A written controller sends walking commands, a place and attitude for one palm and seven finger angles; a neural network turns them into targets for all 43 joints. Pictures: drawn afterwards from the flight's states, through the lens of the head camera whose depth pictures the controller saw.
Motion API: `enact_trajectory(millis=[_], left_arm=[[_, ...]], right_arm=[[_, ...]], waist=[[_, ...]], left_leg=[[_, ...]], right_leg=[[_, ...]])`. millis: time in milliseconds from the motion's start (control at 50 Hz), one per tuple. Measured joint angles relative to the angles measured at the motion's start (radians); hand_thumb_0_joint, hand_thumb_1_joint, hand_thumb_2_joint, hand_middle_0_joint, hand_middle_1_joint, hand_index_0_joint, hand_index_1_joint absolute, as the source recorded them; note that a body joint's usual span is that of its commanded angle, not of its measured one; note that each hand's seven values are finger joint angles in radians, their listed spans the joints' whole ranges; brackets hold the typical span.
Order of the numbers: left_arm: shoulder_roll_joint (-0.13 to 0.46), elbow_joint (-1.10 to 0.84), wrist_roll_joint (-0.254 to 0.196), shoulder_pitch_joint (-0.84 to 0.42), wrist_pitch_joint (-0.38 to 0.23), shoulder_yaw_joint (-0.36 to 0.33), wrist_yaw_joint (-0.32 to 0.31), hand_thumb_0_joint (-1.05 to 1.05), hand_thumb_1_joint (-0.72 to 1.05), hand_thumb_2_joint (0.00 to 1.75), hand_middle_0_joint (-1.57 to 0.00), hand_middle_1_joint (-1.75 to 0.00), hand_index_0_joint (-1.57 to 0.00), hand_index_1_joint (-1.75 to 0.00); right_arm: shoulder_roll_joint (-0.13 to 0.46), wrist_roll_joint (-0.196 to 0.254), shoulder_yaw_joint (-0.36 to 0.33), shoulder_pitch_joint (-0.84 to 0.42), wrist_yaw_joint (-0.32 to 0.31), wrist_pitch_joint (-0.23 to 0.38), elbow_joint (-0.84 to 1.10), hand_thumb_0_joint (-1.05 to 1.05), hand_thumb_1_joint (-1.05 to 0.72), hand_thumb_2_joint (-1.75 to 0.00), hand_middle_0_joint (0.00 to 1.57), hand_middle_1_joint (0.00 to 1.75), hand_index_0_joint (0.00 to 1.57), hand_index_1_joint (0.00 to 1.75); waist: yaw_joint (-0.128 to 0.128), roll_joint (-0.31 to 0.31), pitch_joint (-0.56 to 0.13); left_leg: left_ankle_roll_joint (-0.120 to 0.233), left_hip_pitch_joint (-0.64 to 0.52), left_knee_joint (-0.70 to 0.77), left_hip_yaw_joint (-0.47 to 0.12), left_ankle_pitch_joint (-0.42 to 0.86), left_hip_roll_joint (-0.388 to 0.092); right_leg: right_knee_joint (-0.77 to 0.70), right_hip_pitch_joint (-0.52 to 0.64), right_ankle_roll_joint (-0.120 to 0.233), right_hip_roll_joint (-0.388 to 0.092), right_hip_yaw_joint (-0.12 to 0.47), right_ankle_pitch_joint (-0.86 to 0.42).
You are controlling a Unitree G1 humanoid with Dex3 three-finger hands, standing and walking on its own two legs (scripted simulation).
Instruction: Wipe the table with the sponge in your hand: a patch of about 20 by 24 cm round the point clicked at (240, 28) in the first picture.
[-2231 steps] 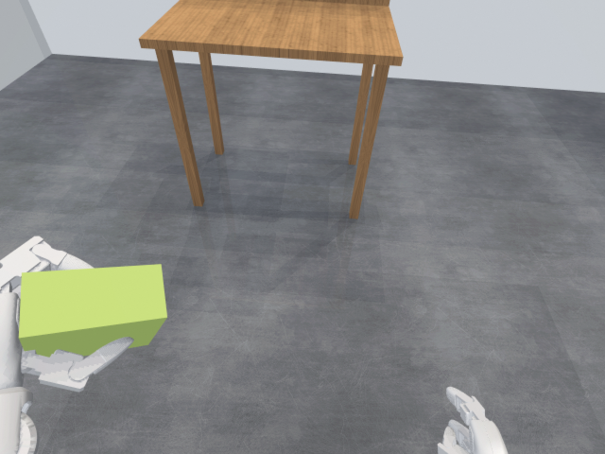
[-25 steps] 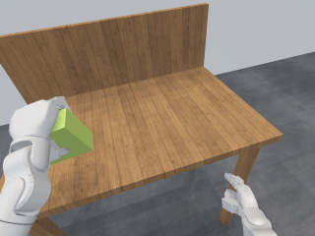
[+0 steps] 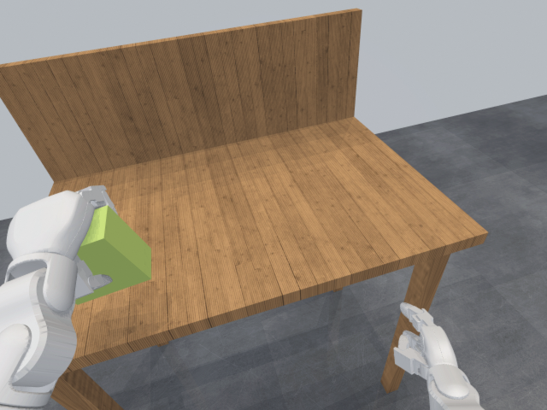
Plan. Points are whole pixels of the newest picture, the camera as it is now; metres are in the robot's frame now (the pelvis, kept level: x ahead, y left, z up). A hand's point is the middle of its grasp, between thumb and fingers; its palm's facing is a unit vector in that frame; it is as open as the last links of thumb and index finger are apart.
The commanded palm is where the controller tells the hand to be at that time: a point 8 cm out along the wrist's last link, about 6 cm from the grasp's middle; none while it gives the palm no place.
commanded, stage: bring the sponge back beside the body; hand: left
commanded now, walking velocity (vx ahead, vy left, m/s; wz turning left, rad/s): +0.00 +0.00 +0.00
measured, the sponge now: (99, 263) +0.23 +0.29 +0.14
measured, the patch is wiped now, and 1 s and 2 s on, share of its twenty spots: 0.95 0.95 0.95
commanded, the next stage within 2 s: step back with the hand held close in 1.10 s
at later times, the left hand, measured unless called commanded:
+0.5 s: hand (79, 264) +0.21 +0.29 +0.17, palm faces +0.24 -0.15 -0.96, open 9.7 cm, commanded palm +0.16 +0.28 +0.25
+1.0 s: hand (67, 274) +0.19 +0.29 +0.17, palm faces +0.26 -0.15 -0.95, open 9.7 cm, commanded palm +0.14 +0.29 +0.25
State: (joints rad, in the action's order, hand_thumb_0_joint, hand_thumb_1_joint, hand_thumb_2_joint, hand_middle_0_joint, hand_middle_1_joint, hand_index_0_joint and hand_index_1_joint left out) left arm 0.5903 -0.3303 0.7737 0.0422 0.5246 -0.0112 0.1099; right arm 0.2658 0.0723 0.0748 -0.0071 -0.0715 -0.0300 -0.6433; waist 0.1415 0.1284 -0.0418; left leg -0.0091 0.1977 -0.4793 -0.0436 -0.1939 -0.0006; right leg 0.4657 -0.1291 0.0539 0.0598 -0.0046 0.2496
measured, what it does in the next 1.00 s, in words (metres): stands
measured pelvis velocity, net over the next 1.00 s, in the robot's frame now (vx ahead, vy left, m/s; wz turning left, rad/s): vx -0.01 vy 0.01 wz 0.00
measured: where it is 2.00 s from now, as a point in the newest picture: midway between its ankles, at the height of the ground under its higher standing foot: outside the picture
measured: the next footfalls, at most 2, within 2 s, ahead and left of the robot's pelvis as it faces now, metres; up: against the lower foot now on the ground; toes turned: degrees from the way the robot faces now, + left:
none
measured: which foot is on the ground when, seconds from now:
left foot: down 0.00-1.00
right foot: down 0.00-1.00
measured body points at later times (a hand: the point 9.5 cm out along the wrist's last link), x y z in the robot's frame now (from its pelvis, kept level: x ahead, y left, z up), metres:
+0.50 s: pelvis +0.00 +0.01 +0.00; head -0.05 -0.04 +0.44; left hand +0.19 +0.29 +0.23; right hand +0.27 -0.18 -0.05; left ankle +0.05 +0.13 -0.74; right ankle +0.01 -0.09 -0.74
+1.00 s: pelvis -0.01 +0.01 +0.00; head -0.06 -0.03 +0.45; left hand +0.17 +0.30 +0.22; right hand +0.27 -0.16 -0.04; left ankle +0.05 +0.13 -0.74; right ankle +0.01 -0.09 -0.74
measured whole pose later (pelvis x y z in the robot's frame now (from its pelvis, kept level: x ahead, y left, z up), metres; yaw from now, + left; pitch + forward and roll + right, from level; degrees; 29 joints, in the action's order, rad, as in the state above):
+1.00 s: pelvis -0.01 +0.01 +0.00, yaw +0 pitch -7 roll -1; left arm 0.57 -0.48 0.77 0.21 0.49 -0.03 0.07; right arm 0.25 0.06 0.08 0.00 -0.07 -0.02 -0.64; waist 0.16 0.12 -0.03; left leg 0.01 0.18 -0.48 -0.04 -0.19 0.01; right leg 0.45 -0.10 0.04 0.05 0.00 0.23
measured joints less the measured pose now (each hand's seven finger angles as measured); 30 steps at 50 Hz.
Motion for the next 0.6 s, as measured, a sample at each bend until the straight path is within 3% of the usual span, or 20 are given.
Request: enact_trajectory(millis=[600], left_arm=[[-0.016,-0.132,-0.011,0.142,-0.028,-0.013,-0.033,-0.01,-0.49,1.07,-0.77,-1.38,-0.79,-1.36]], right_arm=[[-0.006,-0.010,-0.006,0.007,0.006,0.008,0.005,0.01,-0.90,-0.90,0.20,0.30,0.20,0.29]], waist=[[0.011,-0.008,0.006]], left_leg=[[0.013,-0.014,-0.001,0.009,0.000,0.008]], right_leg=[[-0.006,0.016,-0.013,-0.008,0.010,-0.006]])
